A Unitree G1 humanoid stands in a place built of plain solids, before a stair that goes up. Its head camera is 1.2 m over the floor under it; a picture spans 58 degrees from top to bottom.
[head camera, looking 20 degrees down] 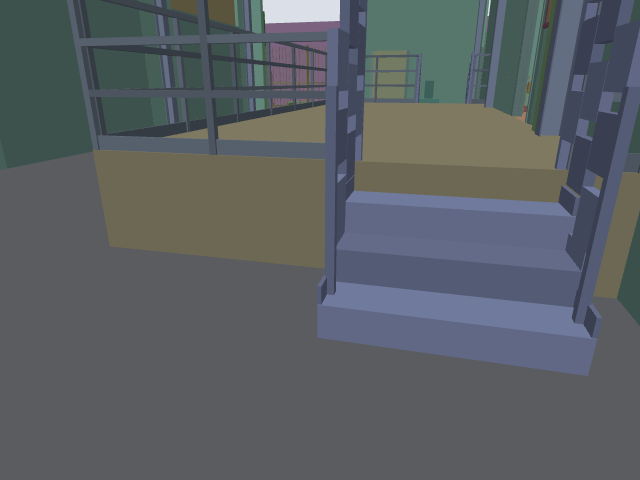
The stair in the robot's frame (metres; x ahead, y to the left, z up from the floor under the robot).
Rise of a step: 0.19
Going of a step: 0.28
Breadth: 1.22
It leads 14 degrees to the right of straight ahead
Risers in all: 4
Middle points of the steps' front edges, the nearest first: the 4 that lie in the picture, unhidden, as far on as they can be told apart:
1.72 -0.58 0.19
1.99 -0.64 0.37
2.26 -0.71 0.56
2.53 -0.78 0.74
